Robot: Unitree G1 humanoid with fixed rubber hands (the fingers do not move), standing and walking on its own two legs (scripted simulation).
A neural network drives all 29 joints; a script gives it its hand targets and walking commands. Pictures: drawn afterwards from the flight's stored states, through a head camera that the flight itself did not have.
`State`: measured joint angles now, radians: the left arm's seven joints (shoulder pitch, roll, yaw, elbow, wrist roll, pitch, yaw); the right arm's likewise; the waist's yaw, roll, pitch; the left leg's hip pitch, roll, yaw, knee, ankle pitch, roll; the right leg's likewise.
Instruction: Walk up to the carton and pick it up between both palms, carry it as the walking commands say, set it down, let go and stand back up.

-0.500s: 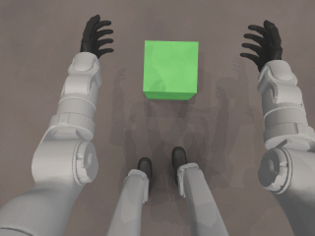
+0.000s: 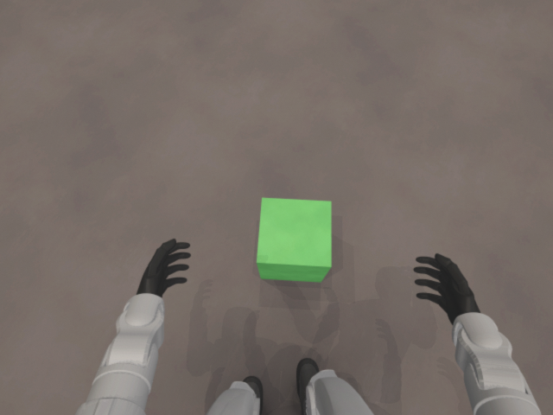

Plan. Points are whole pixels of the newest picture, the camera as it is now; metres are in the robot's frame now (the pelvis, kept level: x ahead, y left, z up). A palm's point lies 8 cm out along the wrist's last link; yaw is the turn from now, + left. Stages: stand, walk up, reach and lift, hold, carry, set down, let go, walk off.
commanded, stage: let go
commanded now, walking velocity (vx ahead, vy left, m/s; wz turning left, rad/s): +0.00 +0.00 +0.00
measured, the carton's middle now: (293, 242) +0.52 -0.04 -0.63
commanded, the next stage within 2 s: stand in 0.72 s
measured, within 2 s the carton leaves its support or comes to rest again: neither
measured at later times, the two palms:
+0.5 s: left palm (89, 378) +0.18 +0.25 -0.04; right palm (459, 375) +0.18 -0.21 -0.05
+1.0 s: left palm (51, 388) +0.17 +0.30 -0.06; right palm (500, 374) +0.18 -0.28 -0.06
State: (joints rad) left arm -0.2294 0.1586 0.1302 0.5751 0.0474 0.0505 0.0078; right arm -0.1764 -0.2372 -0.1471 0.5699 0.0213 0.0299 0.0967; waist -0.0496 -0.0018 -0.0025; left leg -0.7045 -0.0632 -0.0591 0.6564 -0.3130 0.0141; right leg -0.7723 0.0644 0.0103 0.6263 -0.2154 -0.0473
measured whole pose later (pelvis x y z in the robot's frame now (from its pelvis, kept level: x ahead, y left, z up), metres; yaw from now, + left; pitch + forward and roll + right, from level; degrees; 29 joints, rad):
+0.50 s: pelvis +0.02 +0.02 +0.02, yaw -1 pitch -5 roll -1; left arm 0.22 0.21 0.03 0.42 0.01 0.12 -0.07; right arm 0.23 -0.21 -0.06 0.41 -0.02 0.14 0.08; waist 0.01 0.03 0.12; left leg -0.07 -0.06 -0.05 0.47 -0.32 0.05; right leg -0.14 0.07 0.03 0.45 -0.23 -0.03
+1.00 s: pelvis +0.04 +0.01 +0.02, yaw +0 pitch +0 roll -1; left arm 0.19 0.33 0.06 0.72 0.04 0.02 0.01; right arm 0.22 -0.35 -0.04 0.64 -0.04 0.03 -0.02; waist 0.00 0.03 0.00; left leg -0.15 -0.06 -0.07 0.51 -0.36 0.04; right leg -0.22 0.07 0.02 0.50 -0.28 -0.04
